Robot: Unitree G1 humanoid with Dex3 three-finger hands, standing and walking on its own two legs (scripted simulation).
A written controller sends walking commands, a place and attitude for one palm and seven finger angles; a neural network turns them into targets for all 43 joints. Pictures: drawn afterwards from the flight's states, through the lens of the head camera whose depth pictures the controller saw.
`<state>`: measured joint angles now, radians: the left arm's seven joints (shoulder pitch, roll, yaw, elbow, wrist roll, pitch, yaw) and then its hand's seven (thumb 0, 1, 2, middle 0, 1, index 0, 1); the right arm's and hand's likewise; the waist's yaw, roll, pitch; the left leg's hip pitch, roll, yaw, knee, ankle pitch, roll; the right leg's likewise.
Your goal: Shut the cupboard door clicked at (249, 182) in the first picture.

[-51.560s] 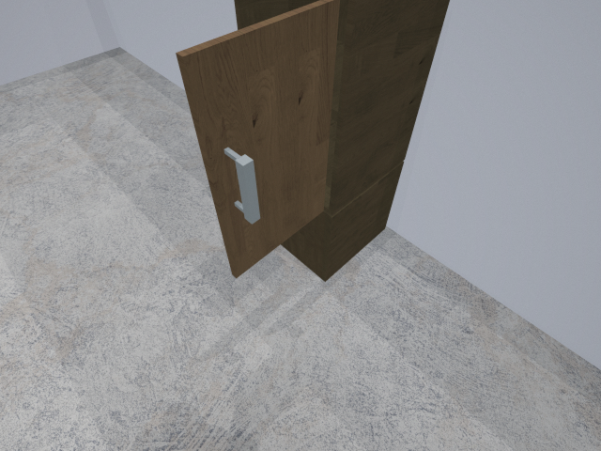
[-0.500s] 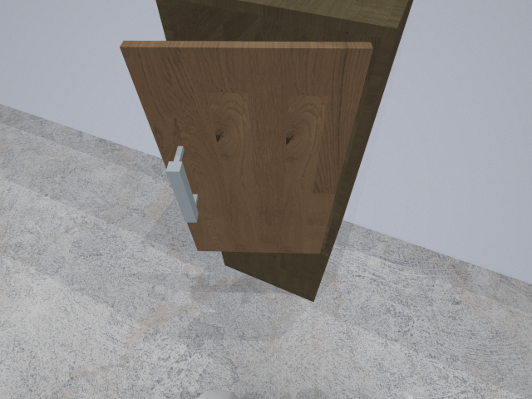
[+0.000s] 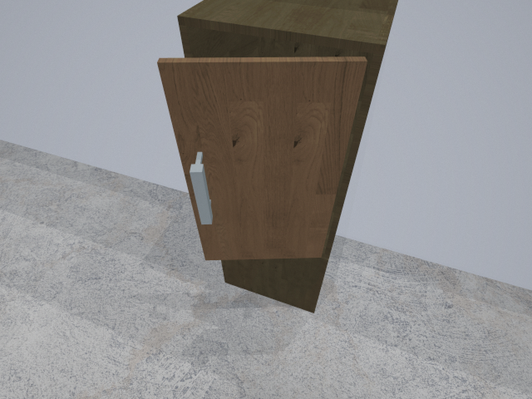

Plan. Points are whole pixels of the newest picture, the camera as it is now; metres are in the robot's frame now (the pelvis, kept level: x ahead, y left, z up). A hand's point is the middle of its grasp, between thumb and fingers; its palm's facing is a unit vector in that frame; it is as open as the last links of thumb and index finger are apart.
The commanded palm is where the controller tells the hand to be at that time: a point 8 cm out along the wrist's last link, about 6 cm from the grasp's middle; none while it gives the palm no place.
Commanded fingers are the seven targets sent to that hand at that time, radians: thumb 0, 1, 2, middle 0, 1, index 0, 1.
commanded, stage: come to a stop and stand still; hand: left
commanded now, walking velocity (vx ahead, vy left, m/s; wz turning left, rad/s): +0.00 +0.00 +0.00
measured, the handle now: (203, 189) +0.53 +0.16 -0.02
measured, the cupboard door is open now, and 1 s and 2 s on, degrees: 22 22 22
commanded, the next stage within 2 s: look again from close up in 0.14 s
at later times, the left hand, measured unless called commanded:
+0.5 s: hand out of the picture +0.02 +0.17 -0.18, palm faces +0.01 -0.98 -0.17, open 7.4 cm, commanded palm none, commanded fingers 0.00 0.90 0.90 -0.20 -0.30 -0.20 -0.30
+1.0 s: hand (155, 355) +0.21 +0.20 -0.08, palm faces +0.27 -0.94 -0.23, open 7.3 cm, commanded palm +0.16 +0.22 -0.07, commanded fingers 0.00 0.90 0.90 -0.31 -0.42 -0.31 -0.42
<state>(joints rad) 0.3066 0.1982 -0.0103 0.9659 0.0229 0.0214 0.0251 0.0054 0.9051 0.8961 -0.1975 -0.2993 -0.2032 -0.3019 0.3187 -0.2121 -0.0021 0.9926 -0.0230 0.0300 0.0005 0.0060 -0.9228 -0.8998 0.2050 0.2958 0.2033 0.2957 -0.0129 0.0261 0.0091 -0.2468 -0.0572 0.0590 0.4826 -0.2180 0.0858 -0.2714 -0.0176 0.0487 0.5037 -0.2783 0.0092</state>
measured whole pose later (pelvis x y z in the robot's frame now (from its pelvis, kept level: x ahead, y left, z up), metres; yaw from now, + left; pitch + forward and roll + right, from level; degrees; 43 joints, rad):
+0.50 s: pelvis +0.03 +0.00 +0.00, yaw +0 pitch -1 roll +0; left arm 0.31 0.15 -0.03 1.09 0.02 -0.01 0.03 0.01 0.91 0.90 -0.20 -0.30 -0.20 -0.30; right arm 0.24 -0.17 0.01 1.06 -0.01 -0.02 -0.02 0.01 -0.92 -0.90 0.20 0.30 0.20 0.30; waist 0.01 -0.01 0.03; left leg -0.19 -0.08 0.05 0.44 -0.24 0.09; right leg -0.22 -0.02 0.09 0.46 -0.24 0.04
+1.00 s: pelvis +0.06 -0.02 -0.01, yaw +3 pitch -1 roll +1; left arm 0.43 0.22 0.07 0.27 -0.11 -0.04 0.11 0.02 0.91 0.90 -0.21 -0.31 -0.21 -0.31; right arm 0.34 -0.20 0.00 0.89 0.04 -0.25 -0.06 0.01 -0.91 -0.90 0.21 0.30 0.20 0.30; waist -0.03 -0.02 0.02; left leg -0.23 -0.09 0.01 0.59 -0.35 0.05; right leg -0.38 -0.02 -0.02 0.96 -0.34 -0.01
